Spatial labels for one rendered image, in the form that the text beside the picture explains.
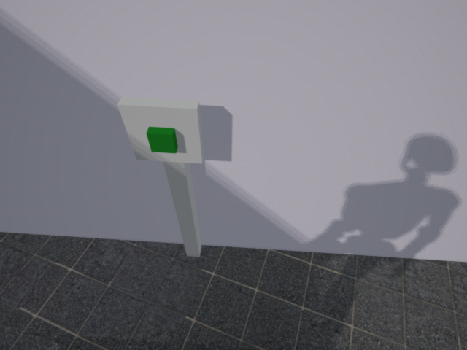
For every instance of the button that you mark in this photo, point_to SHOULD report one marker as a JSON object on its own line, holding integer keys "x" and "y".
{"x": 162, "y": 139}

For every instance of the panel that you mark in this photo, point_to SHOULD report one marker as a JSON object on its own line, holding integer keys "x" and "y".
{"x": 138, "y": 115}

